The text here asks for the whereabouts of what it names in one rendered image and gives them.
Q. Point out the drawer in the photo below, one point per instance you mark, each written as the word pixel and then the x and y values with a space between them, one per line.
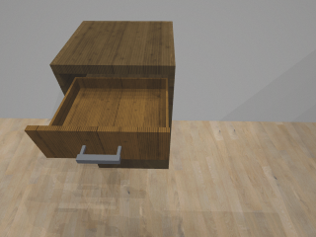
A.
pixel 104 113

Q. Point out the cabinet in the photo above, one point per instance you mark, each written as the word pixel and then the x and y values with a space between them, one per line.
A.
pixel 120 49

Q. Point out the handle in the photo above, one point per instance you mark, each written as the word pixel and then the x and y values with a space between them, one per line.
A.
pixel 98 158

